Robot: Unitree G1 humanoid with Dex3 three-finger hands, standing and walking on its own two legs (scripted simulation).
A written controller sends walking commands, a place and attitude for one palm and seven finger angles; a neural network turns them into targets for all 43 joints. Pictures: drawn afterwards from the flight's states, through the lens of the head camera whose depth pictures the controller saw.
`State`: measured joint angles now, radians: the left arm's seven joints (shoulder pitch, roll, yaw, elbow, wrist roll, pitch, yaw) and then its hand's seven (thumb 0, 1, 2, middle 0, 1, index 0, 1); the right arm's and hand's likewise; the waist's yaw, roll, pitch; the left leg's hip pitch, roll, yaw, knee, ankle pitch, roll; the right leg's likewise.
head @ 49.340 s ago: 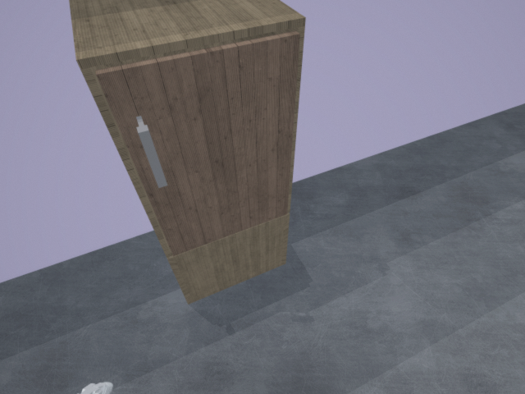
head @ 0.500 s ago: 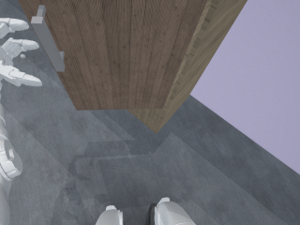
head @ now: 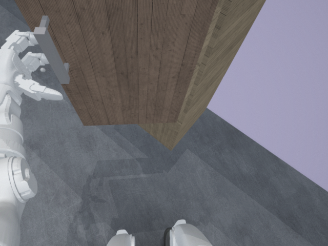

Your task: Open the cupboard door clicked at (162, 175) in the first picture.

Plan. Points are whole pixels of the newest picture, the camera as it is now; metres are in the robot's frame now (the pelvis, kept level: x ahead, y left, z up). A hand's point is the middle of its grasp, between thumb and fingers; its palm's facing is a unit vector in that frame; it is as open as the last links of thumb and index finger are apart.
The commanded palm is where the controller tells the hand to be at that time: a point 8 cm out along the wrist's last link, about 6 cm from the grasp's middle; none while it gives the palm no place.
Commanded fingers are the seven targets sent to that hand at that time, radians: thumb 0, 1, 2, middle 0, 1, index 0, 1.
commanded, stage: slide the fingers in behind the handle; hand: left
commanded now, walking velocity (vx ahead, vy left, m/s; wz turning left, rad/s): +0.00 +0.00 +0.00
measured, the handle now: (55, 53) +0.55 +0.21 +0.09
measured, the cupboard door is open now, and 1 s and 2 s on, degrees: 44 44 46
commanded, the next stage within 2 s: close the thumb around the handle in 0.84 s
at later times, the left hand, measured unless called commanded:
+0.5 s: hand (61, 69) +0.50 +0.19 +0.09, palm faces -0.03 -1.00 -0.02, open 14.0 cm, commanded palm +0.48 +0.24 +0.09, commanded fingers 0.00 -0.50 0.30 -0.30 -1.20 -0.30 -1.20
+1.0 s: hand (64, 68) +0.50 +0.19 +0.09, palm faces -0.02 -1.00 -0.03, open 13.9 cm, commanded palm +0.48 +0.23 +0.09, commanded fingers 0.00 -0.28 0.40 -0.32 -1.22 -0.32 -1.22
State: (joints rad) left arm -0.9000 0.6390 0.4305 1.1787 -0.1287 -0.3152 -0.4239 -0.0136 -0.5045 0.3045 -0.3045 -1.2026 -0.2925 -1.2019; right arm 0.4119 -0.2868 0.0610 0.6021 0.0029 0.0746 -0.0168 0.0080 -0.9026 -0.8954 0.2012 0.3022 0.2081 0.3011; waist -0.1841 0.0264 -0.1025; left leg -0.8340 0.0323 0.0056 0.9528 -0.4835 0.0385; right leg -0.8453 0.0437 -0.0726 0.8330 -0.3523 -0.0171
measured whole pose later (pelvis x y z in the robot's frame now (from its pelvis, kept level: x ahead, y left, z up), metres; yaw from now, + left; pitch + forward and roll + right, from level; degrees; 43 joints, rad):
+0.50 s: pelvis +0.00 +0.00 +0.00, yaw +0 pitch +20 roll -3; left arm -0.89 0.52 0.39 1.15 -0.11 -0.35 -0.31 -0.01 -0.50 0.30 -0.30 -1.20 -0.30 -1.20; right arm 0.41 -0.27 0.05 0.62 0.00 0.05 0.00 0.01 -0.90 -0.90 0.20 0.30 0.21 0.30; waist -0.17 0.03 -0.11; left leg -0.82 0.02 0.02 0.94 -0.48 0.04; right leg -0.84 0.04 -0.06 0.84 -0.36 -0.02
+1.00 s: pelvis +0.00 -0.01 +0.00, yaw +0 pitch +20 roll -3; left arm -0.92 0.54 0.38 1.17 -0.10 -0.35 -0.30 -0.01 -0.50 0.31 -0.31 -1.20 -0.30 -1.21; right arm 0.42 -0.28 0.04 0.63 -0.01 0.04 -0.01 0.01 -0.90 -0.90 0.20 0.30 0.21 0.30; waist -0.18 0.03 -0.10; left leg -0.83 0.03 0.01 0.94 -0.47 0.03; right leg -0.85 0.04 -0.07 0.85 -0.36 -0.03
